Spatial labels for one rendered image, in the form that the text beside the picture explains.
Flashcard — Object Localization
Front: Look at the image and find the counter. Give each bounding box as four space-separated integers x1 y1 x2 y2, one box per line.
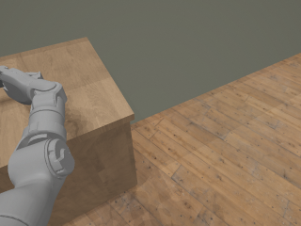
0 37 138 226

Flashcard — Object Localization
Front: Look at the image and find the left robot upper arm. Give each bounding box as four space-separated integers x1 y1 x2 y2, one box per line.
0 138 75 226

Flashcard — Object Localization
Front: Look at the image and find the left robot forearm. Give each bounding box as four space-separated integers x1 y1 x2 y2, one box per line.
8 79 68 182

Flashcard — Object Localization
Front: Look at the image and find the robot left hand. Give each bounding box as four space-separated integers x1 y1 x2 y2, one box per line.
0 65 43 105

